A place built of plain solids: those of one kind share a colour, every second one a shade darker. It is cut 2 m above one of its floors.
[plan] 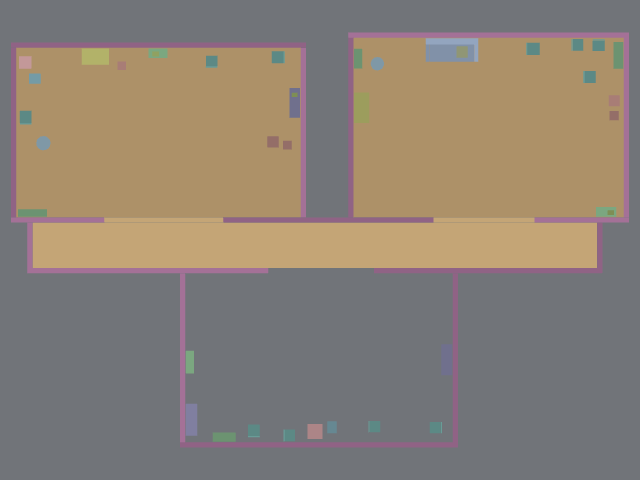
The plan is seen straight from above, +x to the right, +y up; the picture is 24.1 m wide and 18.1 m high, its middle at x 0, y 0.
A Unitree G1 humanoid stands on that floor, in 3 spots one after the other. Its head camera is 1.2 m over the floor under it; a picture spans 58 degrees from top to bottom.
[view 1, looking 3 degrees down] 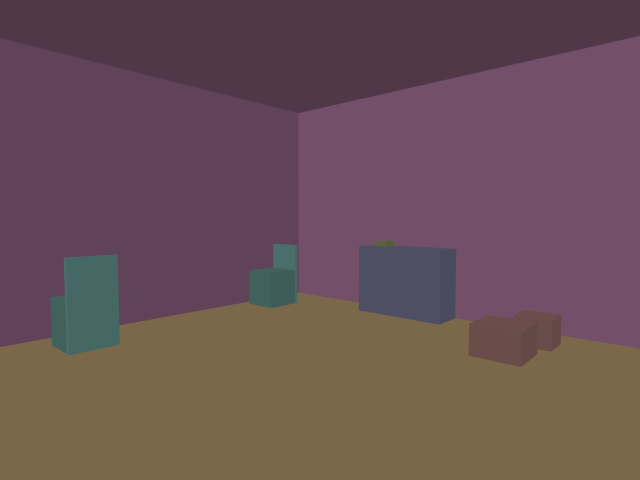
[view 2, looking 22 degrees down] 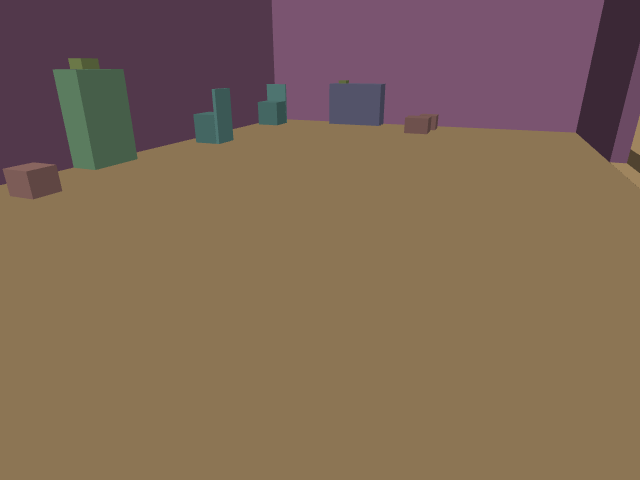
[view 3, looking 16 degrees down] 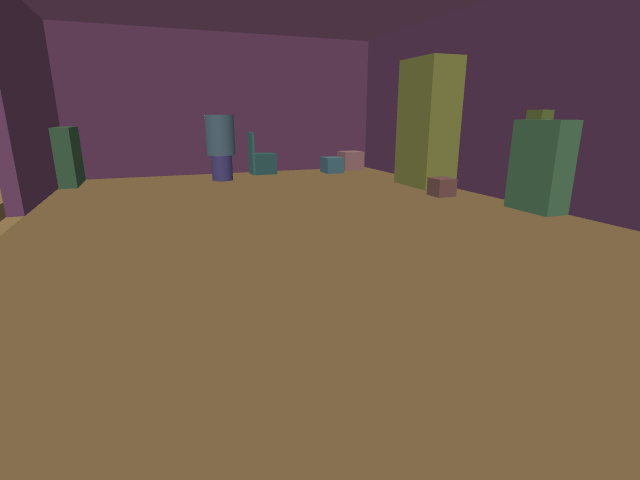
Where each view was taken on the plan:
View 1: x -5.60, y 2.40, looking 42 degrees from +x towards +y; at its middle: wall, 6.56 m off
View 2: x -10.39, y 2.40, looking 21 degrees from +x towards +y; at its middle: floor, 3.20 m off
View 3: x -1.90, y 2.40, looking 159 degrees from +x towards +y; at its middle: floor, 4.35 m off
